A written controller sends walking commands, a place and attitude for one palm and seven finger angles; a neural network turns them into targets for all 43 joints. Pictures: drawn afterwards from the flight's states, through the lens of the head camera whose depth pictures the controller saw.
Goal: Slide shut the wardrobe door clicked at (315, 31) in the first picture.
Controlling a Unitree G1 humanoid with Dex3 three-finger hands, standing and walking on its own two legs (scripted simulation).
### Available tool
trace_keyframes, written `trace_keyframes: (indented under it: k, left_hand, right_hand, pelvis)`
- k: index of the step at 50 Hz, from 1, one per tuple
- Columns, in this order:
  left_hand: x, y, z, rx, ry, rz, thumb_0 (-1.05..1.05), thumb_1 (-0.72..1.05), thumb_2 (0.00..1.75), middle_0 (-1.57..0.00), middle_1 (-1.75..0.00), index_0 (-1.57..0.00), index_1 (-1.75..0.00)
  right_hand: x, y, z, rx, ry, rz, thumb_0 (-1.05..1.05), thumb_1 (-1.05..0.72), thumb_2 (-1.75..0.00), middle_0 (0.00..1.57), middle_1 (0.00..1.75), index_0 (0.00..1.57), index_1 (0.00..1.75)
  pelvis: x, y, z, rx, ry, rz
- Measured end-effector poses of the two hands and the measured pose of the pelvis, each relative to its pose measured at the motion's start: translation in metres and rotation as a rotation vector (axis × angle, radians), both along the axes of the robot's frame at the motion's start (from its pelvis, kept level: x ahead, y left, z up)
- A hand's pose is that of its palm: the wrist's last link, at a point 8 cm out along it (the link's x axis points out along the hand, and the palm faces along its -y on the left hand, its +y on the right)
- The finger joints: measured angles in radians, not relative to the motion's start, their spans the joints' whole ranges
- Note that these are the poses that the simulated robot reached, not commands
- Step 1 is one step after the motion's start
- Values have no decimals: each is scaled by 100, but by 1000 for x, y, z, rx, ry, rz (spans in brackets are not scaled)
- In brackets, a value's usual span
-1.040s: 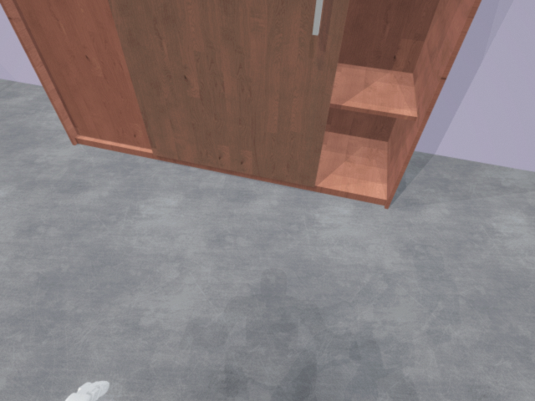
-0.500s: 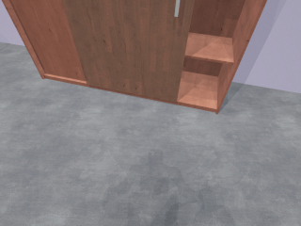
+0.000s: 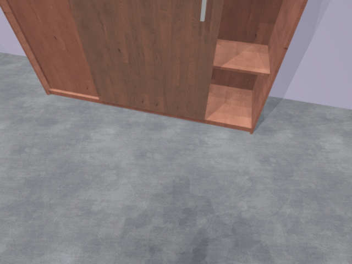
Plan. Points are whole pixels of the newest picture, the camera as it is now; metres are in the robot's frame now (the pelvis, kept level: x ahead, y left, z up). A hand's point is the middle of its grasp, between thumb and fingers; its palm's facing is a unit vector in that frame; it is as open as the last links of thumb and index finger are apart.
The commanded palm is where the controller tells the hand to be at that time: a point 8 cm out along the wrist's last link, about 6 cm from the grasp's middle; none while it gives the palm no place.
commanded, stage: look at it before walking up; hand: left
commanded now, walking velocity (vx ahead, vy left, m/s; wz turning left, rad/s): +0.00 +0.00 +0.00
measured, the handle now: out of the picture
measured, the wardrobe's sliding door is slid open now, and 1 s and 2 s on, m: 0.38 0.38 0.38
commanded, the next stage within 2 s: walk to a spot facing it in 0.40 s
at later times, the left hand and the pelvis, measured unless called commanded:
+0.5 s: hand out of the picture +0.08 +0.25 -0.16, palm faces -0.02 -0.94 -0.33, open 7.4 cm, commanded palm none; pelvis +0.01 +0.00 +0.00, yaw +0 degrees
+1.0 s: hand out of the picture +0.13 +0.17 -0.19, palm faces -0.13 -0.98 -0.17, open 7.4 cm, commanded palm none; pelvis +0.12 -0.01 -0.02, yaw -7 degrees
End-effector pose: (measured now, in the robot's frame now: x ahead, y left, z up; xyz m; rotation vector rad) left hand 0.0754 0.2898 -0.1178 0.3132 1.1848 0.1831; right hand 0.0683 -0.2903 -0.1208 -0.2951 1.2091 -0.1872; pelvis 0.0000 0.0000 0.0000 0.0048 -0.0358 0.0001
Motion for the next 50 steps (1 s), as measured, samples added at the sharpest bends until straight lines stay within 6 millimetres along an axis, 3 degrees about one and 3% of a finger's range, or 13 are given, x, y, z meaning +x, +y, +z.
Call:
trace_keyframes:
  k: [28, 35, 42, 44, 46, 50]
  left_hand:
    - [-1, -1, -2, 0, 24, 16, 0, 91, 90, -20, -30, -20, -30]
    - [-17, -21, -20, -70, 101, 35, 0, 91, 90, -20, -30, -20, -30]
    - [-34, -43, -46, -151, 239, 65, 0, 91, 90, -20, -30, -20, -30]
    - [-28, -49, -49, -157, 283, 50, 0, 91, 90, -20, -30, -20, -30]
    - [-9, -55, -48, -155, 309, 19, 1, 91, 90, -20, -30, -20, -30]
    - [62, -72, -43, -148, 247, -41, 1, 91, 90, -20, -30, -20, -30]
  right_hand:
    - [12, -1, 3, -9, 2, 5, 0, -90, -90, 20, 30, 20, 30]
    - [-4, 22, -13, 50, 59, -30, 0, -90, -90, 20, 30, 20, 30]
    - [-26, 52, -33, 98, 154, -117, 0, -90, -90, 20, 30, 20, 30]
    - [-32, 58, -36, 112, 168, -165, 0, -90, -90, 20, 30, 20, 30]
    - [-40, 63, -37, 126, 185, -218, 0, -90, -90, 20, 30, 20, 30]
    - [-63, 71, -35, 165, 299, -291, 0, -90, -90, 20, 30, 20, 30]
  pelvis:
    - [9, -1, 1, -2, 1, -3]
    - [30, 1, -4, -6, 16, -28]
    - [67, 7, -19, -8, 30, -60]
    - [80, 5, -21, 3, 32, -90]
    - [93, 1, -21, 9, 31, -111]
    - [120, -13, -19, 4, 30, -123]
